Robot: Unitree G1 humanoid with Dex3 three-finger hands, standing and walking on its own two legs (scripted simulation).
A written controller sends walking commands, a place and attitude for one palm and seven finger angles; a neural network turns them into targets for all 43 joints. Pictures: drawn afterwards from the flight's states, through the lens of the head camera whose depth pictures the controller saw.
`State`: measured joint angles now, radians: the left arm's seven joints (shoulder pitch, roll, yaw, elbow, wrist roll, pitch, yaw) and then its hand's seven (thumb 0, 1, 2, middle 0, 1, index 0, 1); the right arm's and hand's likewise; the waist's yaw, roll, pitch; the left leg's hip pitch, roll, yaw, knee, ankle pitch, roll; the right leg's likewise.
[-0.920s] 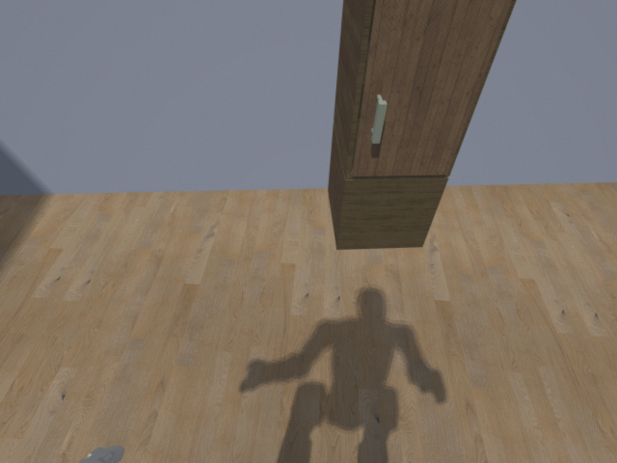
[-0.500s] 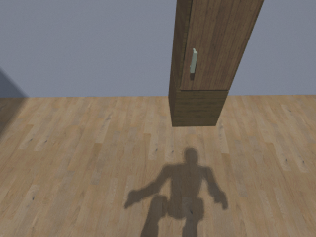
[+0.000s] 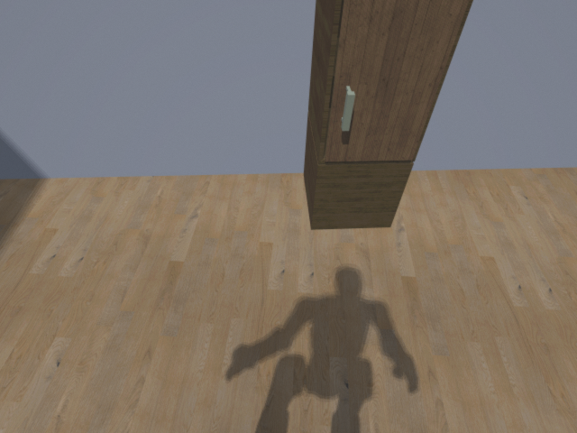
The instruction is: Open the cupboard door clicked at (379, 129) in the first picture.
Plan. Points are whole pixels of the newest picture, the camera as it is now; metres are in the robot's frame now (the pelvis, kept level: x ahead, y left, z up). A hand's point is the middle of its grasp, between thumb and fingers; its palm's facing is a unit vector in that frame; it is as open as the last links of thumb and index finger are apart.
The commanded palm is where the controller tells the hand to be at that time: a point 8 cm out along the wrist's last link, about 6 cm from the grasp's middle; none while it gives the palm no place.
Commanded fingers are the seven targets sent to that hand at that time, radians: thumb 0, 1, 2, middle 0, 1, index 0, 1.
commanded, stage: look at it before walking up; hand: left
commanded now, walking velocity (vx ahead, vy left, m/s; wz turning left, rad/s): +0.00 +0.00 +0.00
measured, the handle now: (346, 108) +1.08 -0.13 -0.11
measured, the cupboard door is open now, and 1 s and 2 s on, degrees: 0 0 0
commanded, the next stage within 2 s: walk to a spot facing it in 0.52 s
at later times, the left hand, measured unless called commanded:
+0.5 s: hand out of the picture +0.08 +0.25 -0.16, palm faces -0.02 -0.94 -0.33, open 7.4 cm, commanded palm none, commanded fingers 0.00 0.90 0.90 -0.20 -0.30 -0.20 -0.30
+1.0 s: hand out of the picture +0.07 +0.19 -0.18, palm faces -0.13 -0.96 -0.26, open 7.4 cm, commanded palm none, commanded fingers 0.00 0.90 0.90 -0.20 -0.30 -0.20 -0.30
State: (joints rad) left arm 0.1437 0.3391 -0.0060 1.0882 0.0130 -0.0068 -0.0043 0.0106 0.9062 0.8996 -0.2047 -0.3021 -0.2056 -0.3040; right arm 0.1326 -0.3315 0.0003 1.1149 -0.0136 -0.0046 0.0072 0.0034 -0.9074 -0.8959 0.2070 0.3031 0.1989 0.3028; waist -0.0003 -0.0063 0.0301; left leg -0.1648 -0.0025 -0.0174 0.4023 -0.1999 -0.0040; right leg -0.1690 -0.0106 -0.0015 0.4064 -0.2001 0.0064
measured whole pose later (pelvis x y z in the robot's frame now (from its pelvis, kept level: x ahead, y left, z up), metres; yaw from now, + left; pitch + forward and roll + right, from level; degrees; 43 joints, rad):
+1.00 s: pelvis -0.01 -0.02 -0.02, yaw -9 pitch -2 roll +2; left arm 0.21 0.25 0.03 0.98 0.02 0.06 -0.02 0.01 0.91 0.90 -0.20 -0.30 -0.20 -0.30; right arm 0.15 -0.23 -0.03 1.00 -0.02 0.03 -0.01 0.00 -0.91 -0.90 0.21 0.30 0.20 0.30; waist 0.02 -0.03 0.09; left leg -0.25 0.06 0.12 0.60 -0.31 -0.03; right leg -0.35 0.04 0.09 0.68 -0.30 -0.01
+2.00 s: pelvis -0.05 -0.02 -0.01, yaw -45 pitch +0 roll -1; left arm 0.08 0.22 0.07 0.91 0.04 0.05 -0.07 0.01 0.91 0.90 -0.20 -0.30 -0.20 -0.30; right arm 0.46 -0.22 -0.06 1.05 -0.04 -0.03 -0.02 0.00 -0.91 -0.90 0.21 0.30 0.20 0.30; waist -0.08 0.00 0.06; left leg -0.03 0.16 0.34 0.45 -0.39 -0.06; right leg -0.41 -0.07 -0.10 0.71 -0.35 0.02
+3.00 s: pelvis +0.21 -0.31 +0.00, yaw -61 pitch -1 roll +0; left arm 0.21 0.18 0.10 1.03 0.04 0.03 -0.03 0.01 0.92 0.90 -0.20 -0.30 -0.20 -0.30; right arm 0.44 -0.11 -0.05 1.12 -0.03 -0.08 -0.02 0.00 -0.92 -0.90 0.20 0.30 0.20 0.30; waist -0.02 -0.03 0.02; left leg 0.00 0.04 0.32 0.33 -0.31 0.03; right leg -0.62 -0.13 -0.07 0.93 -0.11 0.03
